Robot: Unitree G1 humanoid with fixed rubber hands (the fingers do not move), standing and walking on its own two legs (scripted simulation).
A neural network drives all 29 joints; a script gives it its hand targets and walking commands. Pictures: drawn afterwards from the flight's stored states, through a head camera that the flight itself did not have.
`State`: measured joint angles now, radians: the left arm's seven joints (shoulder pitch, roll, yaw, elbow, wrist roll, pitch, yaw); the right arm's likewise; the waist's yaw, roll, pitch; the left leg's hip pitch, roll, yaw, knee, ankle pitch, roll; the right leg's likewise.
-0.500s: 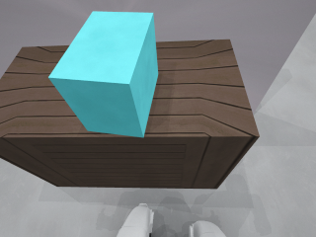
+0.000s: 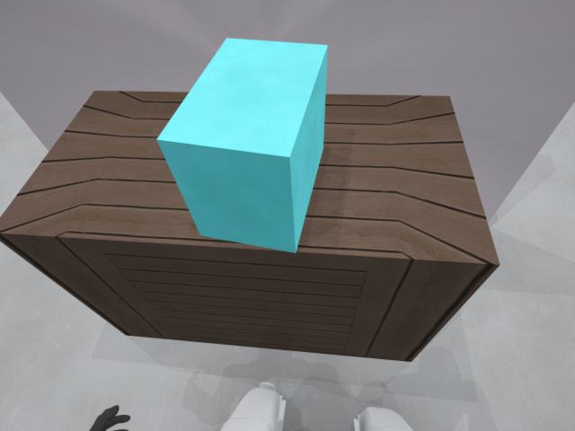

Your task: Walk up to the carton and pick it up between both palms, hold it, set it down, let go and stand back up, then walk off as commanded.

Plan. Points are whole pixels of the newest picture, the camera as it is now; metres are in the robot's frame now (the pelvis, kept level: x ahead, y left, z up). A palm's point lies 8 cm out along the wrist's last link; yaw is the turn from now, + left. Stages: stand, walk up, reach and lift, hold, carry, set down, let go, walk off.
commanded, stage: walk up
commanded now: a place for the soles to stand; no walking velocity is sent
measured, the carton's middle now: (261, 145) +0.57 +0.08 +0.04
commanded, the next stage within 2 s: none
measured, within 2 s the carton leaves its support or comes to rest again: neither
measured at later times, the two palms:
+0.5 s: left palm out of the picture -0.01 +0.33 -0.10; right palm out of the picture +0.03 -0.26 -0.11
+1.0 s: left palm out of the picture -0.07 +0.35 -0.10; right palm out of the picture -0.02 -0.26 -0.11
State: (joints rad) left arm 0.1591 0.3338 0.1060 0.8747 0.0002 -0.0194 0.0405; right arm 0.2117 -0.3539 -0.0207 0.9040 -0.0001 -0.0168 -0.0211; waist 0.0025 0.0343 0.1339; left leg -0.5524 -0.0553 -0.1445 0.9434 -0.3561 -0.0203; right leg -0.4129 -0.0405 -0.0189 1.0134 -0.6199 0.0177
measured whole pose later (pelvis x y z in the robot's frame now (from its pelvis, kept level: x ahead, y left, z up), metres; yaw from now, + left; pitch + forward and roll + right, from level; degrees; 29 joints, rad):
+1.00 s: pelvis -0.09 +0.04 +0.01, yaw +3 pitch -4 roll -1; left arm 0.26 0.33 0.11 1.00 0.00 -0.01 0.00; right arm 0.21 -0.35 -0.02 1.00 0.00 0.02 0.02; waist 0.00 0.04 0.07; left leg -0.40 -0.05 -0.11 0.87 -0.44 -0.01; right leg -0.40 -0.05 -0.01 0.87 -0.39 0.01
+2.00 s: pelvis -0.05 +0.05 +0.02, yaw +3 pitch +0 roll +1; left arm 0.27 0.33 0.11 1.01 0.00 -0.04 -0.03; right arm 0.21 -0.35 -0.02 1.01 0.00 -0.04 0.05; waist 0.00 0.01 -0.01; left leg -0.39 -0.05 -0.03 0.79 -0.37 0.01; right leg -0.38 -0.10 0.01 0.82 -0.45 0.00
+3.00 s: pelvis +0.10 +0.07 +0.03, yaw +3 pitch +1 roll +0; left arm 0.25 0.33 0.11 1.00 0.00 -0.04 0.00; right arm 0.20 -0.35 -0.02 0.96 0.00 -0.03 0.01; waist 0.00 0.01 0.02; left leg -0.49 -0.01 -0.02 0.72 -0.24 0.01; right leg -0.34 -0.01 0.02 0.75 -0.43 0.01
